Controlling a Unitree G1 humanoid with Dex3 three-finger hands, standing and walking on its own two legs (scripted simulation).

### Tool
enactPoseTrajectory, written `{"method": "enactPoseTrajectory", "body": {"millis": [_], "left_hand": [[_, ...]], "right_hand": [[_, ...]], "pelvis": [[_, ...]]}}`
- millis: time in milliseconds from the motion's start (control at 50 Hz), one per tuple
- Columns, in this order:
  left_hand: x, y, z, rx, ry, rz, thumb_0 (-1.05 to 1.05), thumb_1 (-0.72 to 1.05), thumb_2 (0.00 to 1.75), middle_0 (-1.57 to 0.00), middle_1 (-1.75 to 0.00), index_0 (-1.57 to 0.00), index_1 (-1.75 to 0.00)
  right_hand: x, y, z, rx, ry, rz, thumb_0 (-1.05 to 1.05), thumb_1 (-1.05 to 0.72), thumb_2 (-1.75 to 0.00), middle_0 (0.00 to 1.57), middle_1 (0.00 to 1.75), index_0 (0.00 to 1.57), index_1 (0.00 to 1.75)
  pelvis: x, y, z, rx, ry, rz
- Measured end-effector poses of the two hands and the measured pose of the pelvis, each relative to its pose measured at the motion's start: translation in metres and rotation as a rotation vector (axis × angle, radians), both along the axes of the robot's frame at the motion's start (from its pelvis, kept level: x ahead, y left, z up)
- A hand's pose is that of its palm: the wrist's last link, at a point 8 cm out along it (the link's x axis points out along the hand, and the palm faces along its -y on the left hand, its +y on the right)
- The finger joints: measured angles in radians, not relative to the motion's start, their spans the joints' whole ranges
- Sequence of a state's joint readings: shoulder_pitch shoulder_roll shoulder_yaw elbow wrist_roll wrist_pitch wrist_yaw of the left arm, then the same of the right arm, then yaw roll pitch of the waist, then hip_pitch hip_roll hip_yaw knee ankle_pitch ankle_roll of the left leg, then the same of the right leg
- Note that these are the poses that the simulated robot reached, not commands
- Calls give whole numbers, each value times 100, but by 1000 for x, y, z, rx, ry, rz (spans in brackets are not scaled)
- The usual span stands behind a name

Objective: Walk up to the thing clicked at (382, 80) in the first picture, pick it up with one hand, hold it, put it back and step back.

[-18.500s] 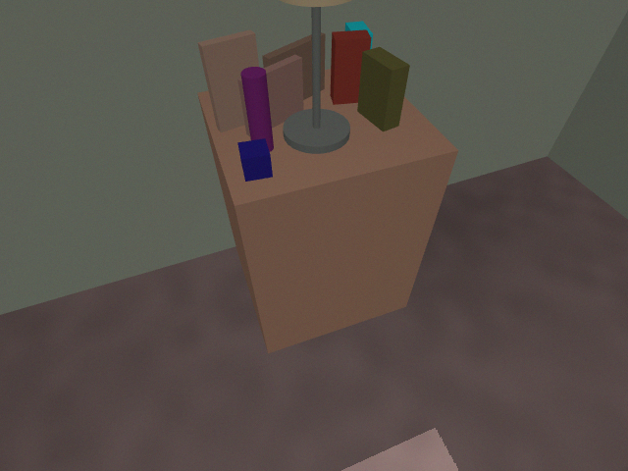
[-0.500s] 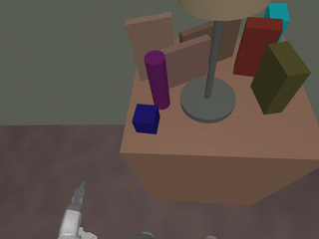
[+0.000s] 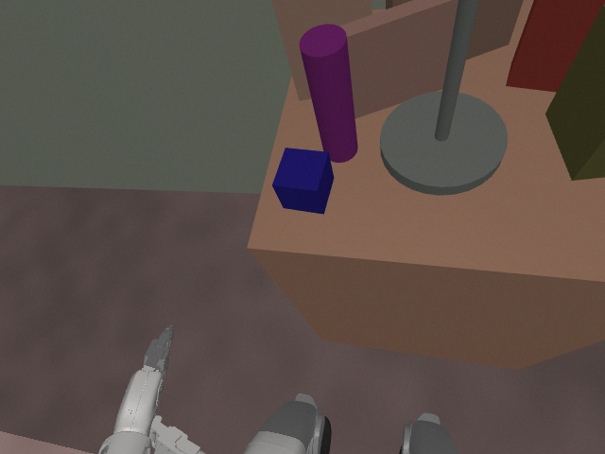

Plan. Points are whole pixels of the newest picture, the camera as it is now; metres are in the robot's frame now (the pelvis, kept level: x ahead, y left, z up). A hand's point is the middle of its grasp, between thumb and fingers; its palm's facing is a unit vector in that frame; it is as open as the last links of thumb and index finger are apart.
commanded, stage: close in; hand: right
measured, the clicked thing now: out of the picture +0.54 -0.26 +0.08
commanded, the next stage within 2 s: rest palm in 0.44 s
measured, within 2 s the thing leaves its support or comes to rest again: leaves its support in 0.54 s
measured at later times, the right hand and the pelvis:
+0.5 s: hand out of the picture +0.53 -0.28 +0.11, palm faces +0.33 +0.94 -0.01, open 16.9 cm; pelvis +0.00 +0.00 +0.00, yaw -1 degrees
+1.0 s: hand out of the picture +0.53 -0.26 +0.12, palm faces +0.32 +0.95 -0.01, open 16.9 cm; pelvis -0.01 +0.01 +0.00, yaw -1 degrees
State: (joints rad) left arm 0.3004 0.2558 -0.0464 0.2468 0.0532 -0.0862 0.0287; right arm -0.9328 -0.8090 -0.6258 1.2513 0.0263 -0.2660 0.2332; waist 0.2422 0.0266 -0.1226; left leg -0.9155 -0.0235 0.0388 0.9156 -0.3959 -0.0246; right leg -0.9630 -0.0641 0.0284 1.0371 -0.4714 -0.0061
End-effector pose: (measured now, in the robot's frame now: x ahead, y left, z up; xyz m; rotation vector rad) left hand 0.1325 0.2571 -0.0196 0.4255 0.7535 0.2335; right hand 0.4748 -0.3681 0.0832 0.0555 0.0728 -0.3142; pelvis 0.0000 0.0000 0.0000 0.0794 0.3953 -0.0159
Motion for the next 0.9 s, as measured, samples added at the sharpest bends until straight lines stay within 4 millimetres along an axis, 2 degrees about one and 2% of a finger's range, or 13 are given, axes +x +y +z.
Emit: {"method": "enactPoseTrajectory", "body": {"millis": [120,260,480,620,740,900], "left_hand": [[2,4,3,-1,-17,36,-1,-54,7,-7,-7,-7,-7],[12,-6,10,-62,-81,21,-1,-53,6,-7,-7,-7,-6],[12,-1,3,-70,-63,-7,-1,-53,5,-7,-6,-7,-6],[12,0,3,-84,-68,-8,-1,-53,5,-7,-6,-7,-6],[3,5,5,-99,-73,21,-1,-55,7,-7,-6,-7,-7],[0,13,5,-71,-69,23,-1,-56,8,-7,-6,-6,-7]], "right_hand": [[13,17,14,-36,-35,-15,-2,37,-5,8,3,7,3],[14,30,28,-46,-11,-23,-2,36,-4,8,3,7,3],[12,39,30,-63,-39,-28,-2,38,-4,8,3,6,3],[15,54,34,-60,-29,-11,-2,38,-5,7,3,5,3],[13,66,36,-63,-13,-3,-2,34,-6,6,3,5,3],[11,64,34,-51,-19,-20,-1,36,-7,6,3,4,3]], "pelvis": [[-1,-2,0,5,0,5],[3,-3,3,-2,-14,2],[0,3,-2,-13,-11,-9],[-2,7,-1,-15,-17,-12],[-3,8,2,-20,-33,-4],[-7,10,1,-24,-37,-2]]}}
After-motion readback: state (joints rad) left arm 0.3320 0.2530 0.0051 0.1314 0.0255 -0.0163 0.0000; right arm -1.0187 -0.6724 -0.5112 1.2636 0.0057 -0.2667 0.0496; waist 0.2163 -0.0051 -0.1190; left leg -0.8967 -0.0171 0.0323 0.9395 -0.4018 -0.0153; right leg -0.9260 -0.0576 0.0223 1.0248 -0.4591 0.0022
